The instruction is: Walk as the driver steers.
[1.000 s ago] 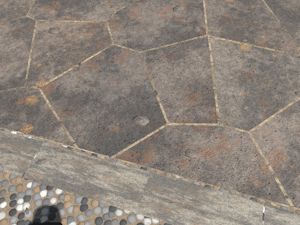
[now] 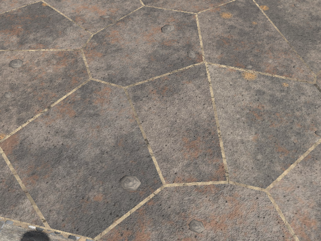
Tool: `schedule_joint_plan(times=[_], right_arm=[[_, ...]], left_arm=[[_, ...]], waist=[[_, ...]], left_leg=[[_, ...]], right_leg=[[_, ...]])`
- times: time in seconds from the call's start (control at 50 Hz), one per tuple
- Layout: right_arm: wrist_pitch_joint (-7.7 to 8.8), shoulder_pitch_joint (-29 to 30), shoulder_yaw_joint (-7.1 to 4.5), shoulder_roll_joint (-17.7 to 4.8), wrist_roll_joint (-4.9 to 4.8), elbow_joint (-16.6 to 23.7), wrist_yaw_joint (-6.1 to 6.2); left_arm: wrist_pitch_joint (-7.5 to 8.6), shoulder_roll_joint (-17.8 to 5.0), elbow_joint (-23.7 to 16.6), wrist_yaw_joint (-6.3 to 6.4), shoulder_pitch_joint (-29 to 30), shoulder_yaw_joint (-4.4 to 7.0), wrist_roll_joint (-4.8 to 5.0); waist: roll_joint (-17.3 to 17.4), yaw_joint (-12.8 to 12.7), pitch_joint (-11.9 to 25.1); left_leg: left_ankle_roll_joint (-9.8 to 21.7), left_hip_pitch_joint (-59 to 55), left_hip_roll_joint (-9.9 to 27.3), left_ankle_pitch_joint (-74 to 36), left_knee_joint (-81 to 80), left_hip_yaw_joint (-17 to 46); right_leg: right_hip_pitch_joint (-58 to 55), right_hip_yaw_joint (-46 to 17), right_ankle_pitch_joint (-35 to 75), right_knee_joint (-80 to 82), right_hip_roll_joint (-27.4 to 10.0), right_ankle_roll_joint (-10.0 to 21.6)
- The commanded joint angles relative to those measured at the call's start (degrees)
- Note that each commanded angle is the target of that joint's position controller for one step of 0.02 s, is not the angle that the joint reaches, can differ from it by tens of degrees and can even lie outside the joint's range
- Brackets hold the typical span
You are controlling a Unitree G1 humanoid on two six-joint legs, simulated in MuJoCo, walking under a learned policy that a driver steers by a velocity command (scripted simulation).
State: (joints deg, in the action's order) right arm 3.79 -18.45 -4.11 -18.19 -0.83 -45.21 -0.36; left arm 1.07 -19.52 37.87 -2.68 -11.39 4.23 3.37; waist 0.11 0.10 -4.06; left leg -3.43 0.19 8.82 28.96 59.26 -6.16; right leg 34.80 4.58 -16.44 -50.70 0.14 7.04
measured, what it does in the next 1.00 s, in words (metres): walks ahead, turning left: left foot, then right foot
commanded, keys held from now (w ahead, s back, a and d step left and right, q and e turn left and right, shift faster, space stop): w+e+shift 0.06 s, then w+q+shift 0.94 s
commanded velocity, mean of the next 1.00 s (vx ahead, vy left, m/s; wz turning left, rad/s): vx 0.98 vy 0.00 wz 0.44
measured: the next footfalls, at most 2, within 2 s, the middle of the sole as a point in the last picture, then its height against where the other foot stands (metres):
left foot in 0.44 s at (171, 189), level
right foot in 0.88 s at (197, 114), level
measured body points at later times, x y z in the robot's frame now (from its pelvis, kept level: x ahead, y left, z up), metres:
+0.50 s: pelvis +0.45 -0.03 +0.01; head +0.48 -0.03 +0.45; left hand +0.51 +0.26 -0.11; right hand +0.60 -0.30 -0.09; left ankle +0.60 +0.01 -0.69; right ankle +0.17 -0.10 -0.57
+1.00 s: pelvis +0.90 -0.04 +0.04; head +0.91 -0.03 +0.49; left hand +0.92 +0.28 -0.03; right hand +1.12 -0.25 -0.07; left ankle +0.74 +0.00 -0.57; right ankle +1.01 -0.15 -0.69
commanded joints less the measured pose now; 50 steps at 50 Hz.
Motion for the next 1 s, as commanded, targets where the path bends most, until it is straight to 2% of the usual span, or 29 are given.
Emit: schedule_joint_plan(times=[0.02,0.06,0.1,0.18,0.26,0.3,0.34,0.38,0.42,0.44,0.46,0.48,0.5,0.52,0.54,0.56,0.62,0.68,0.72,0.8,0.84,0.86,0.88,0.9,0.92,0.94,0.96,0.98,1.0], right_arm=[[6.35,13.4,0.04,-7.6,-2.93,14.3,0.62],[6.74,11.1,0.68,-5.3,0.02,12.6,1.31],[4.59,4.2,0.4,-5.4,-0.01,9.3,0.36],[1.74,10.4,1.46,-3.1,0.73,9.7,-0.26],[3.07,19.7,2.62,-0.8,-0.46,10.7,-1.83],[3.43,20.9,2.5,-0.5,-1.8,11.0,-2.93],[4.26,21.8,1.86,-2.0,-1.81,11.5,-4.47],[4.03,17.7,0.54,-4.3,-2.17,11.2,-4.96],[2.26,3.2,-1.24,-7.7,-2.74,8.1,-4.26],[1.1,-11.6,-2.48,-10.5,-2.81,4.3,-3.4],[0.07,-24.3,-2.44,-11.6,-2.26,0.7,-2.24],[0.96,-20.4,-1.62,-10.3,-0.06,0.7,-2.17],[0.88,-13.8,-1.31,-6.9,1.1,4.1,-1.79],[1.16,-11.4,-1.15,-5.4,1.5,5.8,-1.23],[1.63,-7.8,-0.79,-4.6,1.48,6.1,-1.64],[2.22,-3.9,-0.68,-4.8,1.18,7.2,-1.73],[2.01,1.5,-0.56,-4.8,0.35,8.6,-0.89],[1.96,-0.3,-0.67,-5.1,-1.33,7.3,0.49],[1.41,-2.8,-1.07,-5.9,-1.96,5.9,0.88],[0.34,-5.7,-1.25,-4.8,-2.52,3.8,1.25],[-0.48,-4.9,-1.54,-4.8,-1.93,3.7,1.33],[-0.73,-3.4,-1.4,-4.9,-1.09,4.3,0.89],[-0.82,-1.7,0.06,-1.1,0.99,6.4,0.37],[0.03,-12.8,2.44,5.9,-1.61,9.0,-0.26],[-0.22,-10.1,2.54,0.9,-4.02,8.6,0.52],[-0.57,-2.3,1.53,-3.6,-2.85,9.0,0.86],[-0.72,2.6,1.03,-4.9,-1.14,9.7,0.78],[-0.57,6.9,0.89,-4.2,0.04,11.3,0.4],[-0.85,7.0,0.76,-3.1,-0.58,12.2,-0.15]], left_arm=[[2.65,-11.7,-0.2,-0.27,-19.7,3.35,-1.53],[3.85,-8.8,-1.0,-0.08,-12.8,2.18,-2.56],[4.04,-4.4,-2.9,0.6,-6.7,0.63,-3.52],[4.94,-2.4,-0.4,2.17,-9.4,-0.75,-3.22],[5.61,-3.0,2.2,3.52,-13.3,-1.29,-3.45],[5.83,-4.6,3.7,3.87,-14.3,-1.08,-3.61],[5.34,-5.1,4.8,4.29,-14.0,-0.97,-3.85],[4.31,-7.8,4.7,5.3,-12.5,-0.34,-5.52],[2.98,-10.0,3.8,6.69,-9.0,0.65,-7.27],[2.46,-11.1,2.2,6.74,-3.8,1.03,-7.74],[2.87,-8.1,0.6,5.91,1.9,0.16,-7.62],[4.73,4.5,-2.8,3.85,-6.9,-3.14,-4.66],[7.6,0.2,-4.7,2.09,-6.7,-3.95,-1.1],[8.93,-3.8,-6.3,1.31,-0.4,-3.21,-0.37],[9.38,-3.3,-7.1,1.05,1.7,-3.38,-1.4],[9.05,-2.4,-6.6,1.38,1.8,-3.55,-3.26],[7.05,-3.2,-5.5,2.89,-1.0,-3.15,-4.52],[6.98,-0.6,-9.7,3.6,9.0,-4.08,-5.94],[7.16,1.8,-11.5,3.45,13.9,-4.46,-5.06],[7.65,-2.0,-12.3,3.49,15.9,-2.05,-1.62],[8.38,-4.7,-11.3,3.42,11.4,-0.28,-0.87],[8.6,-6.6,-9.8,3.45,2.4,1.1,-0.66],[8.04,-8.6,-7.8,3.97,-12.0,1.89,-0.89],[7.5,-14.2,-5.6,3.19,-16.2,2.66,-3.36],[6.83,-10.0,-5.8,2.64,-14.3,2.47,-3.06],[6.23,-5.6,-6.4,3.14,-11.5,1.69,-2.9],[5.6,-4.5,-5.1,3.35,-10.7,1.35,-3.5],[5.3,-4.1,-3.9,3.31,-10.1,1.12,-4.22],[5.42,-3.0,-2.7,3.35,-8.6,0.69,-4.78]], waist=[[-5.3,-8.4,13.2],[2.0,-2.1,6.9],[-2.4,1.8,5.0],[-3.5,-0.8,-2.0],[-2.0,-5.5,-4.1],[-3.7,-5.5,-4.9],[-3.2,-5.0,-4.7],[-6.0,-1.5,1.2],[-9.8,6.7,8.5],[-9.2,13.9,13.0],[3.1,19.9,13.9],[26.7,7.7,17.2],[16.3,7.5,22.2],[6.6,7.0,14.9],[-5.7,2.7,8.2],[-8.8,-0.1,5.2],[-4.6,-4.1,-1.0],[-1.6,0.1,-3.7],[1.2,3.7,-1.6],[5.2,5.4,1.1],[6.6,2.1,4.2],[6.4,-3.5,10.3],[3.8,-9.9,21.4],[-24.1,-3.4,31.2],[-24.0,-5.1,26.3],[-14.5,-7.6,16.2],[-4.3,-7.7,10.2],[-0.9,-7.2,5.1],[-3.1,-4.9,2.8]], left_leg=[[4.7,50.9,-8.4,-4.9,27.3,13.2],[5.7,43.6,-3.3,-11.4,17.7,14.5],[4.9,37.7,-0.3,-16.2,12.7,13.5],[2.5,40.9,0.5,-28.1,0.8,7.7],[3.4,37.5,-3.7,-45.9,-18.0,3.2],[4.9,37.4,-6.5,-48.0,-24.2,3.6],[6.2,37.0,-8.9,-48.7,-29.1,1.9],[7.6,32.1,-13.8,-44.7,-28.5,-2.1],[9.5,19.5,-17.1,-35.0,-22.5,-4.3],[11.7,6.2,-14.9,-32.7,-21.0,-0.3],[14.9,-8.6,-11.3,-31.9,-22.1,5.9],[27.2,-27.5,-0.6,-11.1,-23.9,35.1],[29.3,-26.1,4.7,16.4,-40.8,56.6],[25.6,-17.2,4.9,17.0,-46.5,57.4],[23.7,-5.0,3.6,12.8,-48.6,54.6],[23.4,4.7,0.6,7.9,-48.8,50.3],[23.7,20.2,-6.2,-5.1,-50.3,38.2],[21.3,29.4,-11.1,-14.6,-50.3,29.3],[17.9,31.8,-12.7,-13.8,-48.8,27.7],[14.9,17.6,-11.0,-10.6,-40.9,33.5],[13.1,10.8,-9.4,-21.4,-32.3,34.9],[11.0,10.1,-10.5,-30.0,-21.4,32.4],[9.4,19.0,-11.7,-26.3,-3.4,27.9],[6.5,40.1,-17.9,5.3,17.1,20.8],[6.5,49.7,-10.3,-0.5,24.8,17.4],[6.3,52.4,-8.5,-5.8,25.8,15.0],[6.3,51.0,-6.6,-9.0,24.0,13.2],[6.5,50.0,-4.9,-10.9,21.2,12.8],[6.6,47.8,-2.9,-12.4,19.4,13.2]], right_leg=[[-51.7,-54.6,-32.0,39.9,-15.8,12.7],[-34.9,-42.8,-17.4,36.1,-12.2,10.8],[-26.3,-32.1,-11.5,37.3,-8.9,10.2],[-20.8,-15.4,9.8,41.3,-5.0,6.7],[-22.8,-6.1,17.0,46.1,-4.2,1.3],[-28.1,-2.2,23.5,47.2,-5.5,-1.5],[-35.3,-0.1,34.7,45.8,-7.1,-3.5],[-43.6,1.4,60.6,38.3,-8.3,-5.9],[-45.5,2.2,88.9,19.7,-10.0,-7.4],[-39.5,1.7,92.3,2.8,-10.1,-7.4],[-24.0,2.4,57.6,-27.4,-3.3,-8.5],[9.0,-7.6,-16.9,-52.6,8.0,-12.4],[13.9,-15.7,-11.6,-50.4,6.4,-7.9],[12.9,-16.2,-6.6,-42.6,3.6,-4.4],[9.6,-15.2,-3.4,-35.3,1.5,-2.8],[5.3,-15.4,-1.8,-28.9,-0.2,-2.8],[0.1,-14.2,0.0,-17.8,-3.8,-6.4],[-6.4,-9.8,12.8,1.8,-2.6,-9.9],[-14.9,-8.0,22.7,12.7,0.3,-11.2],[-16.8,-12.3,22.6,23.8,1.5,-12.3],[-20.7,-12.1,16.8,25.7,1.4,-10.5],[-30.1,-12.0,13.5,24.1,-0.5,-8.4],[-49.0,-18.5,2.9,17.8,-8.9,-5.3],[-69.1,-53.6,-19.7,27.9,-25.0,6.2],[-65.0,-62.8,-37.9,33.1,-26.1,5.8],[-57.2,-51.7,-31.0,33.7,-22.5,2.9],[-49.7,-40.9,-18.2,33.4,-19.6,1.0],[-43.1,-33.2,-7.8,34.2,-17.0,0.3],[-38.1,-28.0,-2.9,35.3,-15.6,0.1]])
